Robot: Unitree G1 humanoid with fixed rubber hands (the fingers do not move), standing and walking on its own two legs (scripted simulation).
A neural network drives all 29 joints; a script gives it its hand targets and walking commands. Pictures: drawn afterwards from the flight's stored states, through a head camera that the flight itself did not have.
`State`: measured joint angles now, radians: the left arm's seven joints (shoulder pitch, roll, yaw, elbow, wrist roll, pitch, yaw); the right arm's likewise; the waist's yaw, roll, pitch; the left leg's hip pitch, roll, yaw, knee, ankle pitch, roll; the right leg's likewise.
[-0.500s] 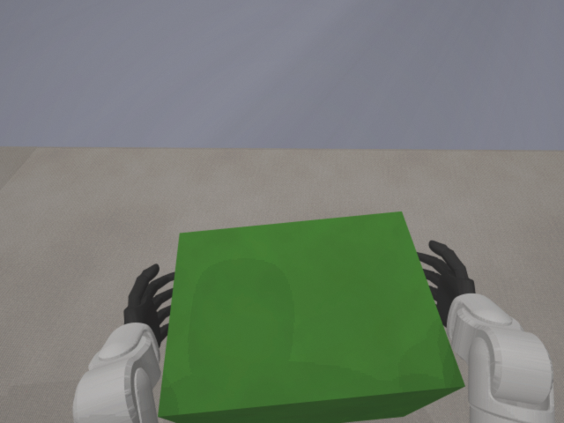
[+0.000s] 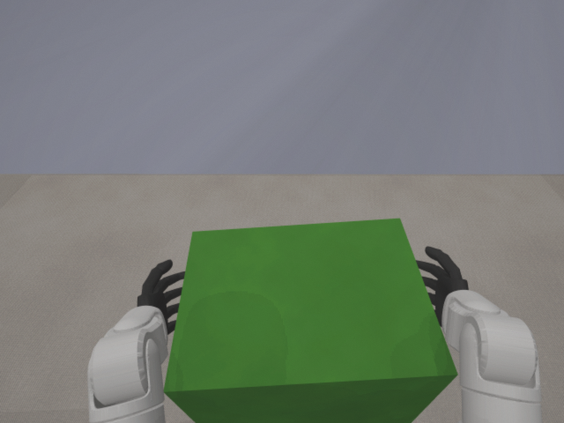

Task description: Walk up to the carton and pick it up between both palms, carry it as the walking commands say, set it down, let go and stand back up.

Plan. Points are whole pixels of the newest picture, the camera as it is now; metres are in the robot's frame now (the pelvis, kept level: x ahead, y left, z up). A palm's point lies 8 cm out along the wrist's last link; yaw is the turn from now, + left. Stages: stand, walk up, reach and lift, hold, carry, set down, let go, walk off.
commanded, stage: carry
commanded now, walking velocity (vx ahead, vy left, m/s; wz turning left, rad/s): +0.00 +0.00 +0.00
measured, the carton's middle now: (302, 334) +0.26 -0.01 +0.00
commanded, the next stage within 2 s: hold in 1.88 s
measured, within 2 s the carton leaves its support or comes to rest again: neither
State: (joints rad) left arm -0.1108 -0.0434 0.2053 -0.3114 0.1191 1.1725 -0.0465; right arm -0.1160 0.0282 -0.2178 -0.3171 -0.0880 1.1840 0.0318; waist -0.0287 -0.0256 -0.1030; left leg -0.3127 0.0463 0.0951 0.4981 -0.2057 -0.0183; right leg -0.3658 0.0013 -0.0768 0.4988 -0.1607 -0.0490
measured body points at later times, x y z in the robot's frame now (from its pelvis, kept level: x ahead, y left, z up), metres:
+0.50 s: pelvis +0.02 +0.01 +0.00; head +0.00 +0.02 +0.45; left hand +0.28 +0.21 +0.06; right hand +0.29 -0.18 +0.07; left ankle +0.03 +0.13 -0.73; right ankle +0.07 -0.09 -0.73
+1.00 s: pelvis +0.03 +0.02 +0.00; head +0.01 +0.03 +0.45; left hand +0.30 +0.22 +0.05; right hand +0.30 -0.17 +0.05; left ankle +0.03 +0.13 -0.73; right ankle +0.07 -0.09 -0.73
